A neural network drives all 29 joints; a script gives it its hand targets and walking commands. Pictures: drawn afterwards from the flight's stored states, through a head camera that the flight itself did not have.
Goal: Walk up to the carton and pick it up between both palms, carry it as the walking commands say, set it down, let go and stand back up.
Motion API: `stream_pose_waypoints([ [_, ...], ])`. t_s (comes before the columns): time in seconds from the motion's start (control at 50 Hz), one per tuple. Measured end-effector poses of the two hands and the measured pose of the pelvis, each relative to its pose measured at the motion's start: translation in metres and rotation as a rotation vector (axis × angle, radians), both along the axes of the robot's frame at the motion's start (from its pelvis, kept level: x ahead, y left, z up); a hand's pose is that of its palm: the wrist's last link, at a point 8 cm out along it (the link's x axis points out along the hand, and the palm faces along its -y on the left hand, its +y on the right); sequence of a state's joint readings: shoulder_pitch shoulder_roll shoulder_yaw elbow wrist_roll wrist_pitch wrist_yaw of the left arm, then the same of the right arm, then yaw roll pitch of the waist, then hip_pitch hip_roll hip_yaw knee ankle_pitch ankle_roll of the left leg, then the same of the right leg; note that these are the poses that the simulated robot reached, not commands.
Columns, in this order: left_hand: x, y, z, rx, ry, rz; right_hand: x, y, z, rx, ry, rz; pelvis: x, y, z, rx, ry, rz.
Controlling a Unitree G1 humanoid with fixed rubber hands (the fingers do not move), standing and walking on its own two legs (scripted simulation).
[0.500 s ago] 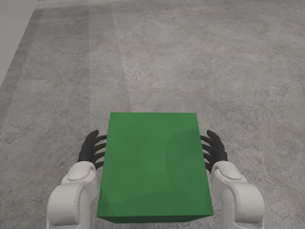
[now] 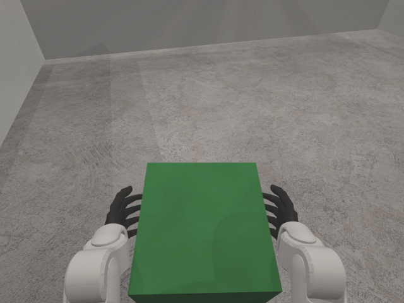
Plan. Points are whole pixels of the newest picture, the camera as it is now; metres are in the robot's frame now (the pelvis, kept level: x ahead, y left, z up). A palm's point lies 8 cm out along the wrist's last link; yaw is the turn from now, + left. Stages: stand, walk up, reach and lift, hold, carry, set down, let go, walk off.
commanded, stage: carry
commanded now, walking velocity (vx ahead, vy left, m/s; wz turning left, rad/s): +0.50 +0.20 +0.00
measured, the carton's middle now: (201, 243) +0.24 +0.00 +0.03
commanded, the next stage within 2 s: none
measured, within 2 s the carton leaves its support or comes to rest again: neither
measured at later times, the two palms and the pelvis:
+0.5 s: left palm (116, 156) +0.42 +0.19 +0.10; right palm (240, 154) +0.44 -0.09 +0.09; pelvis +0.19 +0.04 +0.01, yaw +0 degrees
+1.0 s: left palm (113, 93) +0.73 +0.28 +0.10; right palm (201, 96) +0.72 -0.01 +0.09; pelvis +0.49 +0.15 +0.01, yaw -2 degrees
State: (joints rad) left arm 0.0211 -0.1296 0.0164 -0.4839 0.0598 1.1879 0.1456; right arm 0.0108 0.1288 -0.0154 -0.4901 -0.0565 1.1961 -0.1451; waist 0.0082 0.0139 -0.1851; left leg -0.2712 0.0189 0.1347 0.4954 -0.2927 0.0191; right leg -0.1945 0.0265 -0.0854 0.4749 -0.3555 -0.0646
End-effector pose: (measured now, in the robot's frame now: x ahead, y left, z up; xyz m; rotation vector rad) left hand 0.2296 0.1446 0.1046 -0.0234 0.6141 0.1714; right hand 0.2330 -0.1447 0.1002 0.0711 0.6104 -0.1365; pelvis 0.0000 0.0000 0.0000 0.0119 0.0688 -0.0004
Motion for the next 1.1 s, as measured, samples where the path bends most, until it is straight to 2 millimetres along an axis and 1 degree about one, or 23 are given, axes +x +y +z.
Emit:
stream_pose_waypoints([
  [0.1,0.036,0.018,-0.006,-0.008,0.013,0.009,0.038,0.018,-0.005,-0.008,0.013,0.009,0.037,0.016,-0.004,0.011,0.017,-0.003],
  [0.16,0.061,0.023,-0.010,0.000,0.025,-0.006,0.058,0.023,-0.012,0.003,0.025,-0.008,0.056,0.026,-0.006,0.019,0.025,-0.014],
  [0.24,0.094,0.021,-0.013,0.017,0.043,-0.048,0.078,0.021,-0.021,0.029,0.042,-0.056,0.082,0.035,-0.005,0.010,0.036,-0.033],
  [0.3,0.120,0.015,-0.015,0.016,0.034,-0.072,0.096,0.016,-0.023,0.035,0.035,-0.085,0.103,0.035,-0.006,0.002,0.038,-0.028],
  [0.34,0.135,0.015,-0.016,0.019,0.024,-0.068,0.113,0.016,-0.025,0.040,0.024,-0.082,0.120,0.034,-0.009,-0.005,0.032,0.001],
  [0.36,0.141,0.018,-0.017,0.019,0.031,-0.054,0.123,0.019,-0.025,0.039,0.032,-0.069,0.128,0.033,-0.007,-0.004,0.031,0.012],
  [0.42,0.155,0.033,-0.013,0.010,0.052,0.010,0.156,0.034,-0.018,0.034,0.053,-0.007,0.155,0.034,0.002,0.016,0.024,0.011],
  [0.48,0.179,0.047,-0.003,0.010,0.050,0.056,0.191,0.048,-0.012,0.036,0.049,0.039,0.184,0.040,0.011,0.048,0.018,-0.005],
  [0.54,0.213,0.056,0.001,0.020,0.041,0.058,0.226,0.057,-0.011,0.043,0.040,0.042,0.214,0.050,0.014,0.075,0.012,-0.012],
  [0.6,0.255,0.064,0.000,0.028,0.027,0.029,0.259,0.065,-0.016,0.054,0.025,0.014,0.248,0.066,0.008,0.084,0.003,-0.008],
  [0.66,0.300,0.077,-0.008,0.033,0.010,-0.010,0.295,0.077,-0.022,0.061,0.006,-0.026,0.289,0.087,-0.003,0.074,-0.010,-0.013],
  [0.72,0.349,0.094,-0.019,0.027,-0.016,-0.046,0.334,0.095,-0.030,0.053,-0.017,-0.059,0.336,0.111,-0.021,0.051,-0.027,-0.032],
  [0.74,0.363,0.099,-0.023,0.019,-0.007,-0.049,0.347,0.100,-0.032,0.041,-0.007,-0.061,0.348,0.116,-0.022,0.058,-0.024,-0.026],
  [0.8,0.397,0.112,-0.030,0.011,0.055,-0.056,0.379,0.112,-0.035,0.026,0.053,-0.065,0.379,0.129,-0.016,0.057,-0.009,-0.040],
  [0.84,0.417,0.119,-0.029,0.004,0.076,-0.060,0.398,0.119,-0.032,0.020,0.074,-0.068,0.399,0.135,-0.008,0.053,-0.006,-0.048],
  [0.9,0.447,0.127,-0.020,-0.002,0.062,-0.062,0.429,0.128,-0.021,0.013,0.061,-0.070,0.431,0.144,0.000,0.043,-0.004,-0.050],
  [0.96,0.479,0.135,-0.011,-0.002,0.033,-0.059,0.461,0.135,-0.012,0.011,0.033,-0.067,0.465,0.150,0.004,0.035,0.000,-0.042],
  [1.04,0.523,0.141,-0.002,0.008,0.010,-0.054,0.508,0.142,-0.005,0.020,0.008,-0.061,0.514,0.156,0.005,0.025,-0.001,-0.033],
  [1.1,0.561,0.143,0.001,0.016,-0.003,-0.050,0.546,0.144,-0.005,0.027,-0.005,-0.057,0.554,0.157,0.002,0.019,-0.003,-0.027],
])
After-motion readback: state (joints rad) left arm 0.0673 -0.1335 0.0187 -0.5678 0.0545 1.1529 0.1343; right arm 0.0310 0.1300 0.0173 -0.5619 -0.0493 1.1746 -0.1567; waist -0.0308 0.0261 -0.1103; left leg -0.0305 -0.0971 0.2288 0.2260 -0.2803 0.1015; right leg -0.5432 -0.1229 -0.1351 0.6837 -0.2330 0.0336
